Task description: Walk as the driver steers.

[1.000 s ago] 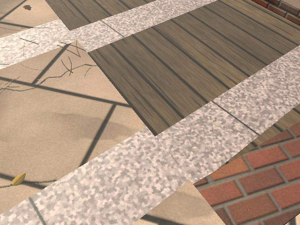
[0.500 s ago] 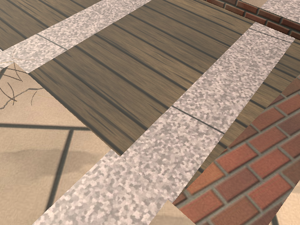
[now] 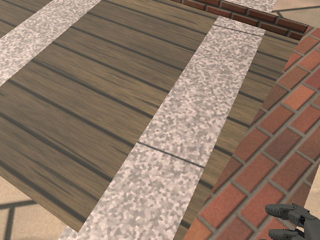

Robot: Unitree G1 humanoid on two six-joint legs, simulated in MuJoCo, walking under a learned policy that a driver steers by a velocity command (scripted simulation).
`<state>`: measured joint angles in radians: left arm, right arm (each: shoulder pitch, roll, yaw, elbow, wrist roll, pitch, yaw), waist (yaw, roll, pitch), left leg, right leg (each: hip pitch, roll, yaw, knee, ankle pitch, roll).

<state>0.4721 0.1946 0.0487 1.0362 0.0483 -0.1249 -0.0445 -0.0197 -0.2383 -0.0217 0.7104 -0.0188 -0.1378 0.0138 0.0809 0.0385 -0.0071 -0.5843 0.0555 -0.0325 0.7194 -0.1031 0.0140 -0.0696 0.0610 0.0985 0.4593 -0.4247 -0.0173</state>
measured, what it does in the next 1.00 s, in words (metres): walks ahead, turning left: left foot, then right foot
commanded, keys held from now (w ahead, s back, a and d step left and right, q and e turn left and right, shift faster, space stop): e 0.02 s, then q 0.98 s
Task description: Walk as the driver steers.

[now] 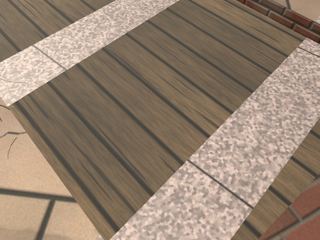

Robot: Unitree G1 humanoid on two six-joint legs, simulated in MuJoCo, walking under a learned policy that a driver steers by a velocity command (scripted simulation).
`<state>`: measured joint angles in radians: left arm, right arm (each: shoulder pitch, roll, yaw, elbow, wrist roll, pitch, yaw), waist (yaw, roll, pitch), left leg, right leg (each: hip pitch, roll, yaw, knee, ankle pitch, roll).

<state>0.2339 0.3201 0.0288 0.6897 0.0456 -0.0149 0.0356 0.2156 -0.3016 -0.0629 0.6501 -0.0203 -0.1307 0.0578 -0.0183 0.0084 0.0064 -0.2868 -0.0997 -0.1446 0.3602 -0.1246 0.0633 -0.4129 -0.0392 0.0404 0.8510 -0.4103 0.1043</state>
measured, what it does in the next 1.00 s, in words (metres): steps on the spot: right foot, then left foot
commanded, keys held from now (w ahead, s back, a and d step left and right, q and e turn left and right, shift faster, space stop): no key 0.40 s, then w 0.60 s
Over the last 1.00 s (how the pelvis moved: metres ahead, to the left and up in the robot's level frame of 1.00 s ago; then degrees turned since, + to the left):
0.15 0.05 0.02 22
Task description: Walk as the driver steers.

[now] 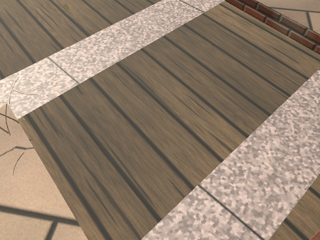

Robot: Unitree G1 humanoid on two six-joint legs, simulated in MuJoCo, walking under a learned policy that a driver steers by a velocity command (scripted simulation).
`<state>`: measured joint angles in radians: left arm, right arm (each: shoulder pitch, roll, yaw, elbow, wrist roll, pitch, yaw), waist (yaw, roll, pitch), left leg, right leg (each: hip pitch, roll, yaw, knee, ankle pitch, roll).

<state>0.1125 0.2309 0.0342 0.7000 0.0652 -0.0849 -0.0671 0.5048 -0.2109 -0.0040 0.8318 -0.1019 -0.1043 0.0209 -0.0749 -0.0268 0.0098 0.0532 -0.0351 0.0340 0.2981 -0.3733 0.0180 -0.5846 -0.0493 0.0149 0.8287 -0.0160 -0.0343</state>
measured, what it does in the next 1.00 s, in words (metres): goes down: right foot 0.14 m lower, then left foot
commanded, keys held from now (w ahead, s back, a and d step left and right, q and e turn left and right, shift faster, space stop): w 0.74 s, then w+e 0.26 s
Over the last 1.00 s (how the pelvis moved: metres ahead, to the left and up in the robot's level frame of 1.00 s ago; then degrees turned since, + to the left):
0.10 -0.01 -0.01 7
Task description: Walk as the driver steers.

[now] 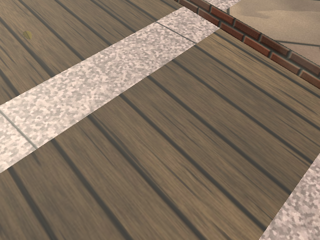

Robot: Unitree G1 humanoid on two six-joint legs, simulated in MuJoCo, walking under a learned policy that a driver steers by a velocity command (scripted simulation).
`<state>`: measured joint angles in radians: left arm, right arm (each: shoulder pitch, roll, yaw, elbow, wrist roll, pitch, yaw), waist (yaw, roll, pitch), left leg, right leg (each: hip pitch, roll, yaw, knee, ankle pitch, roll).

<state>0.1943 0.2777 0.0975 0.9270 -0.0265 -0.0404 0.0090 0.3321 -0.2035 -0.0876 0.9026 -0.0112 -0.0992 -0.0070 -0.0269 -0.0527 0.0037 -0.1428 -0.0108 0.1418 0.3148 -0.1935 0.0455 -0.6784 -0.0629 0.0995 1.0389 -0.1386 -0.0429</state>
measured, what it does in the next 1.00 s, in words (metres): walks ahead, turning right: right foot, then left foot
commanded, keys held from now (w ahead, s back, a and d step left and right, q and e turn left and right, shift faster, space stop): w+e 0.64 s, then w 0.36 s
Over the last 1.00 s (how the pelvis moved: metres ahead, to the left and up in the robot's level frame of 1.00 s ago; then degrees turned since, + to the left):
0.58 -0.04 -0.13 -6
